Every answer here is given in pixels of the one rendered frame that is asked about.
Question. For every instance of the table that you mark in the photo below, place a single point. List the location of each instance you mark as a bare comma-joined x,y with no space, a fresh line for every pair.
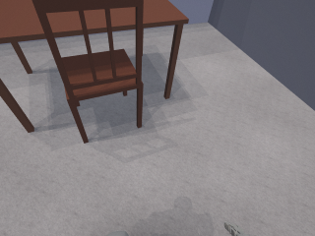
19,22

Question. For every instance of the chair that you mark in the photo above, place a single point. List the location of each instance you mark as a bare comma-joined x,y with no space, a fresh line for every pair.
97,74

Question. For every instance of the right robot hand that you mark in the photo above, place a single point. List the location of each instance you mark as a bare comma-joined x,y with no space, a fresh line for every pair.
233,229

